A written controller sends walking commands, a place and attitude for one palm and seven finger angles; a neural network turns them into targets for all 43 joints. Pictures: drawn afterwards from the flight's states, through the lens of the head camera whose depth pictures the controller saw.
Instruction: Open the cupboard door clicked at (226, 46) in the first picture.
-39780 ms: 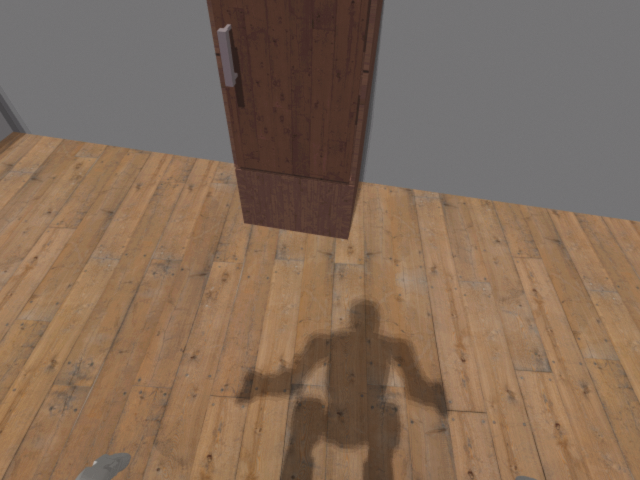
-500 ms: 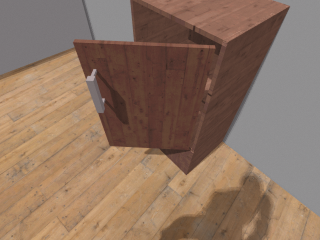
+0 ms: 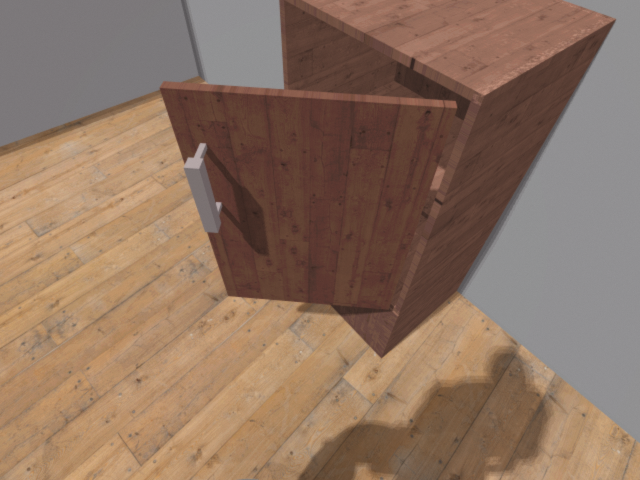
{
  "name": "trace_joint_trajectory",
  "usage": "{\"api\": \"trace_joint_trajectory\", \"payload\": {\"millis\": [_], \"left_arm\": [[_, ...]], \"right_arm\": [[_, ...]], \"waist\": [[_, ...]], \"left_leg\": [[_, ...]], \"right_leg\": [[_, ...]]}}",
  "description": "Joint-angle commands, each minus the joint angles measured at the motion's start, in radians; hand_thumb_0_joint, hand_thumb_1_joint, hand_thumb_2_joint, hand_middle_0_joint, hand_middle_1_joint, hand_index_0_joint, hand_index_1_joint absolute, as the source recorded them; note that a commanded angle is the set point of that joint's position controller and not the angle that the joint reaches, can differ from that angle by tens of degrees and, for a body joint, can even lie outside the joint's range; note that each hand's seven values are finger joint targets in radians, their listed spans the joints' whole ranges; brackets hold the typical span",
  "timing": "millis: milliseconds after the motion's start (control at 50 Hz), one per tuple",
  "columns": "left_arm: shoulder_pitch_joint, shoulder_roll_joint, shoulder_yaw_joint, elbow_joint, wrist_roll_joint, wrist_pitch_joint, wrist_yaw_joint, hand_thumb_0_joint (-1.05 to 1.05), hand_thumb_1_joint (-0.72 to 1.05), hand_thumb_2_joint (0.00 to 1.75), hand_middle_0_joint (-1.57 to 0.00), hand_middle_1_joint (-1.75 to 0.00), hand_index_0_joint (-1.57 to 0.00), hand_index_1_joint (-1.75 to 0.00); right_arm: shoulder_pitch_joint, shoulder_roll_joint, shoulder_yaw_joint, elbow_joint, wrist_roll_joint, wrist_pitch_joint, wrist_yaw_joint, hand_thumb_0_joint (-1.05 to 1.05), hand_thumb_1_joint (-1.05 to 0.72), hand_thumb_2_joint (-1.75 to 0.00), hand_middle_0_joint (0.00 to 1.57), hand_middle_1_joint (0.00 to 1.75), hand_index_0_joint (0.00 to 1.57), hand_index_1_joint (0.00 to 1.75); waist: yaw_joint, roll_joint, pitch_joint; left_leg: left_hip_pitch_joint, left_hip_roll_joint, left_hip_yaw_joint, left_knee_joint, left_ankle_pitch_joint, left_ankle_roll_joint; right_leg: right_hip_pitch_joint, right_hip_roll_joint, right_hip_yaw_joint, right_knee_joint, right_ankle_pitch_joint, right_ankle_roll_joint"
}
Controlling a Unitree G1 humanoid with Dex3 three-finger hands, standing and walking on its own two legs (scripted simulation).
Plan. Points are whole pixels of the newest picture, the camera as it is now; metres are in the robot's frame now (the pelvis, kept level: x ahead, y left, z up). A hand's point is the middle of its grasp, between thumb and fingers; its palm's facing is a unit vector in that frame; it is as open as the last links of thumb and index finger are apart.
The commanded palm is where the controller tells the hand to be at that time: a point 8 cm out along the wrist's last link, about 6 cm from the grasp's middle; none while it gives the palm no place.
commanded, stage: come to a stop and stand still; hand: left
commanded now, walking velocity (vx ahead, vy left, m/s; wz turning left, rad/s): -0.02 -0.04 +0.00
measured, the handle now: (207, 189) +0.54 +0.24 +0.00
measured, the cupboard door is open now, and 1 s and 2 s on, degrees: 45 45 45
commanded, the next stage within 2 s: look again from close up in 1.16 s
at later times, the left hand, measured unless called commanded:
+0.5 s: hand out of the picture +0.02 +0.19 -0.17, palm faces +0.05 -0.98 -0.20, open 7.4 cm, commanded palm none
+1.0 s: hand out of the picture -0.06 +0.22 -0.17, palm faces +0.02 -0.98 -0.17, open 7.4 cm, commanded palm none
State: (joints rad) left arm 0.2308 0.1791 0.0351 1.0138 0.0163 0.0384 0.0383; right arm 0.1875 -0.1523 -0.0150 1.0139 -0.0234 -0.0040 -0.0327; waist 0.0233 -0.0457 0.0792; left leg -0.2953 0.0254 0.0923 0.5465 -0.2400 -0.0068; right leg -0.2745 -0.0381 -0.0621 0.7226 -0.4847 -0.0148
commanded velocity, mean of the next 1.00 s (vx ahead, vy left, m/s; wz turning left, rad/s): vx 0.00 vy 0.00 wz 0.00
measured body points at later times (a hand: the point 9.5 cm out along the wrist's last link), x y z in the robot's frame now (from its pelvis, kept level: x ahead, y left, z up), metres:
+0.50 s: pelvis -0.03 +0.01 +0.00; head -0.03 +0.03 +0.45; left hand +0.01 +0.24 -0.15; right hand +0.02 -0.22 -0.14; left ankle +0.02 +0.13 -0.73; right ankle -0.03 -0.09 -0.73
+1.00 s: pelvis -0.05 +0.05 +0.01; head -0.05 +0.07 +0.46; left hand -0.06 +0.28 -0.16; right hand -0.02 -0.18 -0.14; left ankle +0.02 +0.13 -0.73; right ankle -0.03 -0.09 -0.73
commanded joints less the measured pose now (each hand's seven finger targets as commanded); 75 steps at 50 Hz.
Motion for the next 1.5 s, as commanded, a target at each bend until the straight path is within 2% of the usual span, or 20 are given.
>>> {"api": "trace_joint_trajectory", "payload": {"millis": [0, 20, 40, 60, 80, 100, 120, 140, 200, 240, 300, 360, 380, 400, 480, 560, 1000, 1180, 1240, 1480], "left_arm": [[0.15, 0.063, 0.011, -0.013, 0.009, -0.034, -0.005, 0.0, 0.9, 0.9, -0.2, -0.3, -0.2, -0.3], [0.136, 0.097, 0.014, -0.021, 0.013, -0.04, -0.003, 0.0, 0.9, 0.9, -0.2, -0.3, -0.2, -0.3], [0.112, 0.13, 0.014, -0.031, 0.01, -0.044, -0.004, 0.0, 0.9, 0.9, -0.2, -0.3, -0.2, -0.3], [0.082, 0.136, 0.011, -0.039, 0.008, -0.046, -0.004, 0.0, 0.9, 0.9, -0.2, -0.3, -0.2, -0.3], [0.061, 0.125, 0.01, -0.046, 0.008, -0.047, -0.003, 0.0, 0.9, 0.9, -0.2, -0.3, -0.2, -0.3], [0.065, 0.226, -0.011, -0.109, 0.033, -0.055, 0.009, 0.0, 0.9, 0.9, -0.2, -0.3, -0.2, -0.3], [0.058, 0.155, 0.007, -0.139, 0.019, -0.049, 0.012, 0.0, 0.9, 0.9, -0.2, -0.3, -0.2, -0.3], [0.065, 0.145, 0.01, -0.142, 0.015, -0.05, 0.014, 0.0, 0.9, 0.9, -0.2, -0.3, -0.2, -0.3], [0.09, 0.147, 0.01, -0.165, 0.016, -0.046, 0.016, 0.0, 0.9, 0.9, -0.2, -0.3, -0.2, -0.3], [0.074, 0.15, 0.016, -0.181, 0.017, -0.043, 0.014, 0.0, 0.9, 0.9, -0.2, -0.3, -0.2, -0.3], [0.058, 0.145, 0.01, -0.193, 0.014, -0.046, 0.014, 0.0, 0.9, 0.9, -0.2, -0.3, -0.2, -0.3], [0.077, 0.137, 0.008, -0.184, 0.004, -0.037, 0.009, 0.0, 0.9, 0.9, -0.2, -0.3, -0.2, -0.3], [0.094, 0.136, 0.005, -0.173, 0.002, -0.037, 0.007, 0.0, 0.9, 0.9, -0.2, -0.3, -0.2, -0.3], [0.112, 0.131, 0.004, -0.164, 0.003, -0.04, 0.006, 0.0, 0.9, 0.9, -0.2, -0.3, -0.2, -0.3], [0.103, 0.127, 0.0, -0.141, 0.0, -0.043, 0.0, 0.0, 0.9, 0.9, -0.2, -0.3, -0.2, -0.3], [0.094, 0.122, 0.0, -0.13, 0.003, -0.043, -0.003, 0.0, 0.9, 0.9, -0.2, -0.3, -0.2, -0.3], [0.219, 0.068, -0.023, 0.006, 0.014, -0.043, 0.004, 0.0, 0.9, 0.9, -0.2, -0.3, -0.2, -0.3], [0.251, 0.044, -0.025, 0.04, 0.013, -0.047, 0.006, 0.0, 0.9, 0.9, -0.2, -0.3, -0.2, -0.3], [0.251, 0.039, -0.027, 0.047, 0.013, -0.051, 0.008, 0.0, 0.9, 0.9, -0.2, -0.3, -0.2, -0.3], [0.261, 0.028, -0.024, 0.059, 0.011, -0.052, 0.009, 0.0, 0.9, 0.9, -0.2, -0.3, -0.2, -0.3]], "right_arm": [[0.03, -0.137, -0.04, -0.056, 0.007, 0.003, -0.009, 0.0, -0.9, -0.9, 0.2, 0.3, 0.2, 0.3], [0.035, -0.113, -0.04, -0.064, 0.013, 0.006, -0.005, 0.0, -0.9, -0.9, 0.2, 0.3, 0.2, 0.3], [0.04, -0.086, -0.035, -0.068, 0.015, 0.011, 0.001, 0.0, -0.9, -0.9, 0.2, 0.3, 0.2, 0.3], [0.038, -0.072, -0.035, -0.061, 0.013, 0.019, 0.004, 0.0, -0.9, -0.9, 0.2, 0.3, 0.2, 0.3], [0.03, -0.066, -0.034, -0.052, 0.01, 0.024, 0.005, 0.0, -0.9, -0.9, 0.2, 0.3, 0.2, 0.3], [-0.011, -0.17, -0.032, -0.153, -0.007, -0.001, 0.007, 0.0, -0.9, -0.9, 0.2, 0.3, 0.2, 0.3], [0.037, -0.14, -0.047, -0.144, -0.006, -0.011, 0.007, 0.0, -0.9, -0.9, 0.2, 0.3, 0.2, 0.3], [0.037, -0.106, -0.047, -0.133, -0.005, -0.007, 0.003, 0.0, -0.9, -0.9, 0.2, 0.3, 0.2, 0.3], [0.028, -0.076, -0.035, -0.162, -0.004, 0.014, 0.01, 0.0, -0.9, -0.9, 0.2, 0.3, 0.2, 0.3], [0.032, -0.083, -0.043, -0.165, -0.003, 0.018, 0.011, 0.0, -0.9, -0.9, 0.2, 0.3, 0.2, 0.3], [0.088, -0.074, -0.034, -0.136, 0.0, 0.007, 0.017, 0.0, -0.9, -0.9, 0.2, 0.3, 0.2, 0.3], [0.075, -0.112, -0.033, -0.119, -0.001, -0.003, 0.017, 0.0, -0.9, -0.9, 0.2, 0.3, 0.2, 0.3], [0.061, -0.124, -0.031, -0.119, -0.001, -0.002, 0.016, 0.0, -0.9, -0.9, 0.2, 0.3, 0.2, 0.3], [0.053, -0.123, -0.029, -0.122, -0.001, -0.006, 0.015, 0.0, -0.9, -0.9, 0.2, 0.3, 0.2, 0.3], [0.065, -0.126, -0.026, -0.109, -0.002, -0.003, 0.016, 0.0, -0.9, -0.9, 0.2, 0.3, 0.2, 0.3], [0.077, -0.137, -0.029, -0.09, -0.003, -0.004, 0.019, 0.0, -0.9, -0.9, 0.2, 0.3, 0.2, 0.3], [0.103, -0.133, -0.028, 0.014, 0.012, 0.001, 0.022, 0.0, -0.9, -0.9, 0.2, 0.3, 0.2, 0.3], [0.111, -0.116, -0.028, 0.039, 0.016, 0.002, 0.02, 0.0, -0.9, -0.9, 0.2, 0.3, 0.2, 0.3], [0.119, -0.108, -0.027, 0.047, 0.017, 0.002, 0.019, 0.0, -0.9, -0.9, 0.2, 0.3, 0.2, 0.3], [0.147, -0.086, -0.024, 0.072, 0.016, 0.003, 0.017, 0.0, -0.9, -0.9, 0.2, 0.3, 0.2, 0.3]], "waist": [[0.01, 0.071, -0.135], [-0.007, -0.033, -0.145], [-0.019, -0.094, -0.13], [-0.027, -0.127, -0.121], [-0.028, -0.164, -0.092], [-0.052, -0.077, -0.014], [-0.039, -0.013, -0.156], [-0.032, -0.021, -0.178], [-0.02, -0.12, -0.068], [-0.028, -0.097, 0.007], [-0.045, -0.041, 0.003], [-0.023, 0.152, 0.018], [-0.012, 0.176, 0.014], [-0.001, 0.169, 0.003], [-0.016, 0.09, -0.039], [-0.02, 0.06, -0.045], [-0.016, 0.091, -0.011], [-0.019, 0.077, -0.002], [-0.021, 0.041, 0.0], [-0.022, 0.062, 0.008]], "left_leg": [[0.074, 0.155, -0.139, -0.039, 0.387, 0.101], [0.042, 0.088, -0.08, 0.012, 0.222, 0.05], [0.016, 0.039, -0.046, 0.02, 0.057, 0.017], [0.03, 0.011, -0.046, 0.034, -0.035, 0.001], [0.04, 0.014, -0.05, 0.049, -0.077, -0.002], [0.021, 0.023, -0.132, -0.025, -0.012, 0.014], [0.049, 0.031, -0.084, 0.026, 0.046, 0.014], [0.033, 0.017, -0.082, 0.066, 0.078, 0.019], [-0.078, -0.003, -0.07, 0.148, -0.095, 0.025], [-0.08, 0.009, -0.078, 0.18, -0.095, 0.031], [0.02, 0.016, -0.064, 0.046, 0.04, 0.034], [0.0, 0.067, -0.155, -0.061, 0.101, 0.054], [-0.035, 0.078, -0.179, -0.088, 0.078, 0.062], [-0.049, 0.08, -0.185, -0.096, 0.086, 0.067], [-0.042, 0.062, -0.174, -0.116, -0.037, 0.051], [-0.044, 0.07, -0.189, -0.165, -0.111, 0.053], [-0.044, 0.092, -0.228, -0.315, -0.248, 0.054], [-0.021, 0.083, -0.218, -0.315, -0.227, 0.049], [-0.006, 0.078, -0.207, -0.297, -0.182, 0.048], [-0.007, 0.072, -0.197, -0.294, -0.183, 0.041]], "right_leg": [[0.073, -0.025, 0.065, -0.263, 0.337, 0.006], [0.077, -0.109, 0.17, -0.293, 0.479, -0.02], [0.062, -0.195, 0.224, -0.307, 0.576, -0.064], [0.02, -0.214, 0.233, -0.328, 0.549, -0.101], [-0.021, -0.206, 0.235, -0.351, 0.501, -0.115], [0.003, -0.138, 0.2, -0.297, 0.548, -0.054], [0.022, -0.145, 0.187, -0.25, 0.437, -0.043], [0.042, -0.143, 0.208, -0.267, 0.495, -0.053], [0.026, -0.184, 0.243, -0.345, 0.43, -0.089], [-0.059, -0.188, 0.233, -0.373, 0.325, -0.11], [-0.072, -0.137, 0.164, -0.338, 0.327, -0.094], [-0.062, -0.051, 0.101, -0.282, 0.187, -0.042], [-0.025, -0.035, 0.092, -0.28, 0.183, -0.032], [0.021, -0.036, 0.088, -0.29, 0.213, -0.028], [0.029, -0.052, 0.109, -0.321, 0.149, -0.031], [0.023, -0.051, 0.098, -0.33, 0.115, -0.023], [0.04, -0.045, 0.066, -0.341, 0.175, 0.007], [0.018, -0.051, 0.077, -0.355, 0.174, 0.008], [0.013, -0.059, 0.09, -0.373, 0.175, 0.005], [0.001, -0.058, 0.096, -0.385, 0.147, 0.004]]}}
